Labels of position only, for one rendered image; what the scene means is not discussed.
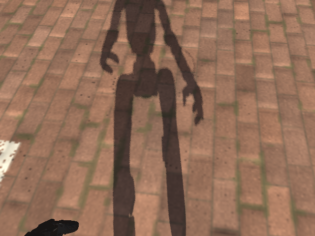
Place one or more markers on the left robot hand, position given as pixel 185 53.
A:
pixel 54 227

